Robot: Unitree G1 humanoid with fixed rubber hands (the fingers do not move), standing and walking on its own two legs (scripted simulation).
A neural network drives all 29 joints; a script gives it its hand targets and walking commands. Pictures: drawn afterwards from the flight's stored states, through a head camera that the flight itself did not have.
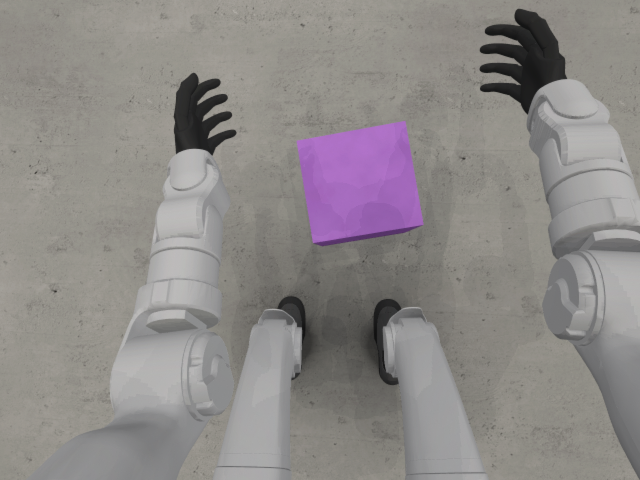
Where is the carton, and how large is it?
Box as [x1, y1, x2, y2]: [297, 121, 423, 245]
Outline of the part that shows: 405,121 297,141 312,240 314,243 326,245 399,233 423,224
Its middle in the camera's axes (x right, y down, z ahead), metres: +0.08 -0.10 +0.85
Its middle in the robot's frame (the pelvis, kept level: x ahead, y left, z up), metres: +0.48 -0.03 -0.51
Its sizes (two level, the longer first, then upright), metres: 0.210 0.200 0.250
